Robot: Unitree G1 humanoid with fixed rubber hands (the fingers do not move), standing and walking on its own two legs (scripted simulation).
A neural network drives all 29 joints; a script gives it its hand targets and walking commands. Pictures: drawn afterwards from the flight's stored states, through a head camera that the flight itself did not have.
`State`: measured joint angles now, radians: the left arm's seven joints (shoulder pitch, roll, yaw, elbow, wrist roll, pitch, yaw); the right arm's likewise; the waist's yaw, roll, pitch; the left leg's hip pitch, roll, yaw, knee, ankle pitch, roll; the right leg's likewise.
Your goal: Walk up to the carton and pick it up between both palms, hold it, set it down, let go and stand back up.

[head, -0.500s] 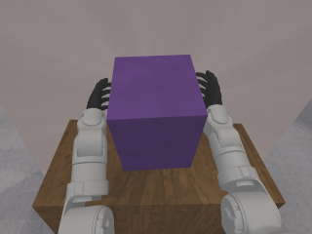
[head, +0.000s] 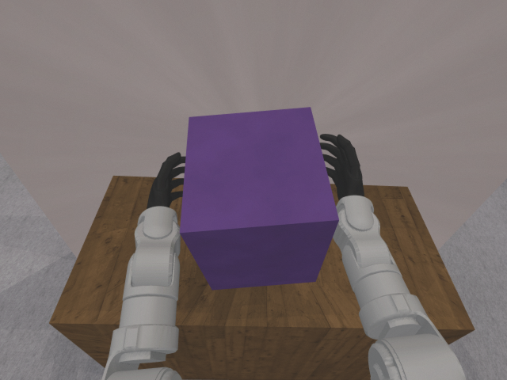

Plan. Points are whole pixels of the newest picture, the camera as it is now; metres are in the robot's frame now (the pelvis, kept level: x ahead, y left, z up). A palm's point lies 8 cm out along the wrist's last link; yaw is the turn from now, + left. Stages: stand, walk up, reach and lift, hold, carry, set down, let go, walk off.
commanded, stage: set down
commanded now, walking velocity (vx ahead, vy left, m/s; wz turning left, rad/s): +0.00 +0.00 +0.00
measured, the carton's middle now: (257, 206) +0.39 +0.01 +0.05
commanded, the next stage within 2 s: none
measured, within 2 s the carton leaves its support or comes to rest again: neither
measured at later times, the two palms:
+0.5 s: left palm (162, 217) +0.34 +0.17 +0.07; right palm (335, 189) +0.39 -0.12 +0.10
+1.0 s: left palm (172, 230) +0.35 +0.16 +0.03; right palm (330, 191) +0.41 -0.12 +0.07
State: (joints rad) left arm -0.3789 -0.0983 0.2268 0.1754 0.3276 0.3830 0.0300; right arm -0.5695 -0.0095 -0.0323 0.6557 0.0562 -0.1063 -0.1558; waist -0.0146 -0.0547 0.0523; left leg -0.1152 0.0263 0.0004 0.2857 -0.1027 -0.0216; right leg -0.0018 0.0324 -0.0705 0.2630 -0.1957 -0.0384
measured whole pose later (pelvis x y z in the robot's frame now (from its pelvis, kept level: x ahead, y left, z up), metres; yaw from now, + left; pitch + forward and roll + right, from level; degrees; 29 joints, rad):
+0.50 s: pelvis +0.00 +0.00 +0.00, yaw -1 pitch +0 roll +0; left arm -0.44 -0.13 0.32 0.41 0.35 0.24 0.04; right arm -0.68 0.02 -0.21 0.90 -0.11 -0.23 -0.08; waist 0.04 -0.05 0.02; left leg -0.19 0.03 0.01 0.25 -0.07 -0.03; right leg -0.09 0.04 -0.06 0.26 -0.18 -0.05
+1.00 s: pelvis +0.00 -0.01 +0.00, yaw -2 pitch +7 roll +0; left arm -0.46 -0.16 0.39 0.61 0.33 0.02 0.11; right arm -0.76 -0.01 -0.26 1.08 -0.18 -0.34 -0.04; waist 0.09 -0.02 -0.04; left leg -0.32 0.06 0.03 0.25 -0.06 -0.04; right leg -0.23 0.06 -0.04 0.27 -0.16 -0.06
